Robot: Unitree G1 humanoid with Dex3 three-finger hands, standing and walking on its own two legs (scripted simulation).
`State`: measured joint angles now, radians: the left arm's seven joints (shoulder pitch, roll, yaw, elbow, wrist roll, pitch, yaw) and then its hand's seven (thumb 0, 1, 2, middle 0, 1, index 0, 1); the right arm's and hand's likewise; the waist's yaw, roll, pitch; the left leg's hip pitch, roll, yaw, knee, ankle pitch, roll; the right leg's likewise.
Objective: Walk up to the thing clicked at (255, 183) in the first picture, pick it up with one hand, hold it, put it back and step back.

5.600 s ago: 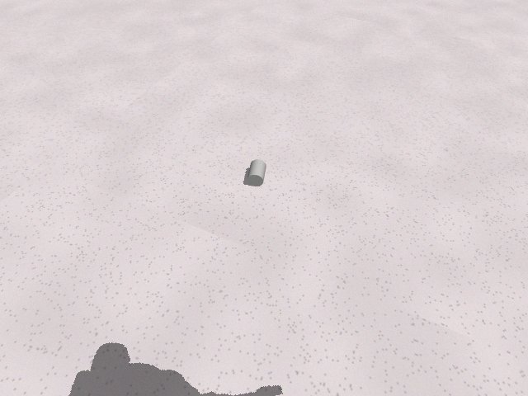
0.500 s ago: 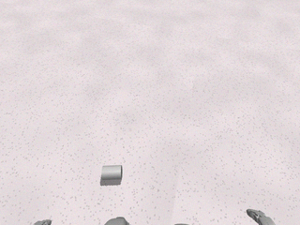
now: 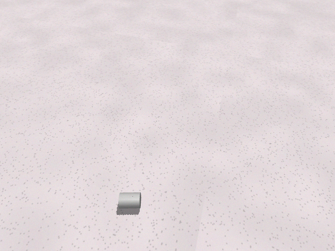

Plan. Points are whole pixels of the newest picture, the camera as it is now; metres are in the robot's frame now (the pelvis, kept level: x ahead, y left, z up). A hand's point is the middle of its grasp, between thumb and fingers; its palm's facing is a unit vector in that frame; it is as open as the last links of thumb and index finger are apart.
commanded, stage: walk up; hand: left
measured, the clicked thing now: (130, 200) +0.49 +0.20 -0.73
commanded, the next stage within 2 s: none
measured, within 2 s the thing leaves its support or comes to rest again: neither
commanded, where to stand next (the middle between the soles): +0.08 +0.01 m, yaw +0 degrees
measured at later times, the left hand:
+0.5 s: hand out of the picture +0.11 +0.25 -0.15, palm faces +0.00 -0.93 -0.36, open 7.4 cm
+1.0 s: hand out of the picture +0.07 +0.33 -0.18, palm faces +0.01 -0.93 -0.37, open 7.4 cm
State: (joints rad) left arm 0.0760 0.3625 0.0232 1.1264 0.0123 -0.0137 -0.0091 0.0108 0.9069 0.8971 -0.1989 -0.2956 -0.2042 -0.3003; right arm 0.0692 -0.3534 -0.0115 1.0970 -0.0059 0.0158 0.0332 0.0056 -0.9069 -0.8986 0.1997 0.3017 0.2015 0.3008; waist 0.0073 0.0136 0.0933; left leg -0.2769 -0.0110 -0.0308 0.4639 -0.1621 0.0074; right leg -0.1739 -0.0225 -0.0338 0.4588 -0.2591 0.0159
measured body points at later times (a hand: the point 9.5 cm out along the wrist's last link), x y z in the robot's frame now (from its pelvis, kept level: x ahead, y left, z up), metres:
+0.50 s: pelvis +0.01 -0.01 +0.00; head +0.03 -0.01 +0.45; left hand +0.11 +0.30 -0.12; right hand +0.11 -0.31 -0.13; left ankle +0.06 +0.11 -0.74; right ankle -0.01 -0.13 -0.74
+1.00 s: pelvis -0.01 +0.04 -0.02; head +0.04 +0.08 +0.43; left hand +0.07 +0.38 -0.15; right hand +0.06 -0.27 -0.12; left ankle -0.01 +0.16 -0.74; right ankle -0.03 -0.11 -0.68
